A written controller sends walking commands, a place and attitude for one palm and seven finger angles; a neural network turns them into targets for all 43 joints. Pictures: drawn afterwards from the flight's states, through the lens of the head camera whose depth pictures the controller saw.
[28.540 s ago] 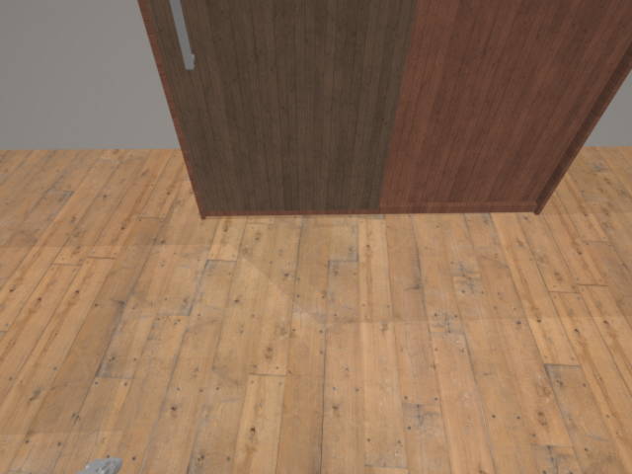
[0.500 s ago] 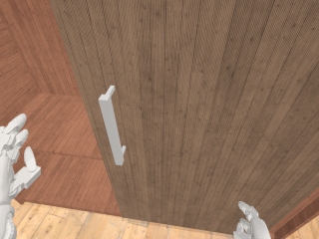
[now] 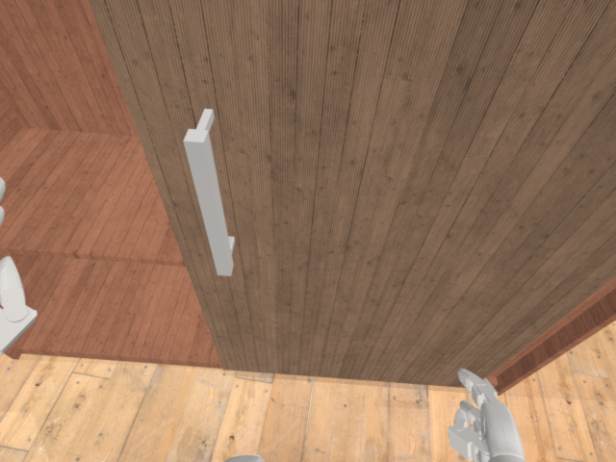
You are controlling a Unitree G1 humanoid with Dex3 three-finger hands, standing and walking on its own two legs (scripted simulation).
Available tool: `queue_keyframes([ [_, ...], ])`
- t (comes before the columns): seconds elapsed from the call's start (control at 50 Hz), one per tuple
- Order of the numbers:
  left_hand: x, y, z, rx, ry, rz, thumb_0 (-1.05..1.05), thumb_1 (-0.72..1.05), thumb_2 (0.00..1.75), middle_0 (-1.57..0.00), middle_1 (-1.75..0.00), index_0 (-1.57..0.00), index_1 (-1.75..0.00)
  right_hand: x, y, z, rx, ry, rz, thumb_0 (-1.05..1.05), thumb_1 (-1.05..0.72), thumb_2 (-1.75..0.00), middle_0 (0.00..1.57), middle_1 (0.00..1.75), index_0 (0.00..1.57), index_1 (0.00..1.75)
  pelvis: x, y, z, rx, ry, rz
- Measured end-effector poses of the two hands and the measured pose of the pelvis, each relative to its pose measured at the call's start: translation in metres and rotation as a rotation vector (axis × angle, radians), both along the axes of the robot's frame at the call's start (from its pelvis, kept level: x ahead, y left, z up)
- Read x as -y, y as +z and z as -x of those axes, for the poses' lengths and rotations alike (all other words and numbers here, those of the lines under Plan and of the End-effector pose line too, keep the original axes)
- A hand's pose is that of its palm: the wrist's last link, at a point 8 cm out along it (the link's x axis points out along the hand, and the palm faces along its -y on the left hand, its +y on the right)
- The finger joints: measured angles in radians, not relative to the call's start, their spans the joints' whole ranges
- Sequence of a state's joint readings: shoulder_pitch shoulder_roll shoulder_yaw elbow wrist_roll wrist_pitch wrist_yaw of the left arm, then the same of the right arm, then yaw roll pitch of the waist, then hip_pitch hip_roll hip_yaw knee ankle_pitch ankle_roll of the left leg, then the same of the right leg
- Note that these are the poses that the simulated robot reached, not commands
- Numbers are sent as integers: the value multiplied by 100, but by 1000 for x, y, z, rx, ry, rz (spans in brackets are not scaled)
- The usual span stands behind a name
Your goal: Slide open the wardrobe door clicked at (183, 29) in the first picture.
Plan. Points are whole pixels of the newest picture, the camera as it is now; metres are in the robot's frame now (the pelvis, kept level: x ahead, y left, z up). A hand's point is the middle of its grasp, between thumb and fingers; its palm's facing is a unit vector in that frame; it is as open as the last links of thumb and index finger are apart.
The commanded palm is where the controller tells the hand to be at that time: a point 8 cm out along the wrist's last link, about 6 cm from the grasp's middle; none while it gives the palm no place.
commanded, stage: step back with the hand held close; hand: left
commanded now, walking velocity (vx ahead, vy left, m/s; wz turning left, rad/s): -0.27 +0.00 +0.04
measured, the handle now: (217, 204) +0.42 +0.17 +0.09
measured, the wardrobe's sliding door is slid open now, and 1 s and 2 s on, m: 0.67 0.67 0.67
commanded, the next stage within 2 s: stop stepping back and stand still in 0.58 s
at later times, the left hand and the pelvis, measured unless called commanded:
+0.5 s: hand out of the picture +0.11 +0.28 +0.18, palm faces +0.47 -0.76 -0.45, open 7.4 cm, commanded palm +0.05 +0.31 +0.18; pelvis -0.08 +0.00 -0.01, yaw +2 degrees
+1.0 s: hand out of the picture +0.02 +0.29 +0.17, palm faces +0.45 -0.81 -0.36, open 7.4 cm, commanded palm -0.03 +0.32 +0.18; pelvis -0.18 +0.02 +0.00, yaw -2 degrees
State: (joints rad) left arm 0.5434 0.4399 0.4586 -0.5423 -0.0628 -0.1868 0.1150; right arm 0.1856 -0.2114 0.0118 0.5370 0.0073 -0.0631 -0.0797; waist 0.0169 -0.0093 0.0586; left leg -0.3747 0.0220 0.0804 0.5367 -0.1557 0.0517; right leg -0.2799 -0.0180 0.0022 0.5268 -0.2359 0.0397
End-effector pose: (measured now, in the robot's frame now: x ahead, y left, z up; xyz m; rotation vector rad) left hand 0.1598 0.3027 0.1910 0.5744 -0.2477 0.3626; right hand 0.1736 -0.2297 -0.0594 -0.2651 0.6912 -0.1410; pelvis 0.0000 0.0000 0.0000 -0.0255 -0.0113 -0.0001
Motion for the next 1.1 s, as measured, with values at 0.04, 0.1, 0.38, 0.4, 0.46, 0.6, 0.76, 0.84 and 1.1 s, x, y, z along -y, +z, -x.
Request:
queue_keyframes([
  [0.04, -1, -1, 10, 15, 15, 4, 1, 89, 90, -21, -30, -21, -30, -2, -2, 7, 4, 7, -3, 2, -90, -90, 20, 30, 20, 30, 0, -2, 7, 1, 4, 5],
  [0.1, -1, -4, 23, 33, 32, 16, 1, 89, 90, -21, -30, -21, -30, -3, -6, 18, 6, 17, -3, 2, -90, -90, 20, 30, 20, 30, 0, -4, 16, 3, 10, 13],
  [0.38, -8, 2, 58, 122, 15, -2, 1, 89, 90, -21, -30, -21, -30, -5, -6, 67, 7, 11, 30, 2, -90, -90, 20, 30, 20, 30, -3, -6, 55, 15, 49, 42],
  [0.4, -8, 3, 63, 124, 17, -19, 1, 89, 90, -21, -30, -21, -30, -5, -6, 69, 11, 16, 27, 2, -90, -90, 20, 30, 20, 30, -1, -7, 57, 10, 56, 41],
  [0.46, -8, 3, 81, 114, 29, -38, 1, 89, 90, -21, -30, -21, -30, -4, -10, 75, 7, 35, 21, 2, -90, -90, 20, 30, 20, 30, 1, -10, 68, -6, 53, 38],
  [0.6, -14, -9, 104, 103, 21, 44, 1, 89, 90, -21, -30, -21, -30, -11, -5, 97, -45, 41, 55, 2, -90, -90, 20, 30, 20, 30, -11, -5, 90, -22, 29, 9],
  [0.76, -26, -3, 132, 87, -10, 41, 2, 89, 90, -21, -30, -21, -30, -31, 10, 134, 28, 35, 15, 2, -90, -90, 20, 30, 20, 30, -18, 3, 137, -21, 15, 38],
  [0.84, -18, 5, 158, 69, -14, 47, 2, 89, 90, -21, -30, -21, -30, -34, 14, 161, 34, 29, -12, 2, -90, -90, 20, 30, 20, 30, -16, 9, 153, -29, 7, 43],
  [1.1, -37, -28, 174, 88, 50, 175, 1, 89, 90, -21, -30, -21, -30, -5, -10, 241, -62, -101, 70, 2, -90, -90, 20, 30, 20, 30, -31, -6, 183, -2, -8, -9],
])
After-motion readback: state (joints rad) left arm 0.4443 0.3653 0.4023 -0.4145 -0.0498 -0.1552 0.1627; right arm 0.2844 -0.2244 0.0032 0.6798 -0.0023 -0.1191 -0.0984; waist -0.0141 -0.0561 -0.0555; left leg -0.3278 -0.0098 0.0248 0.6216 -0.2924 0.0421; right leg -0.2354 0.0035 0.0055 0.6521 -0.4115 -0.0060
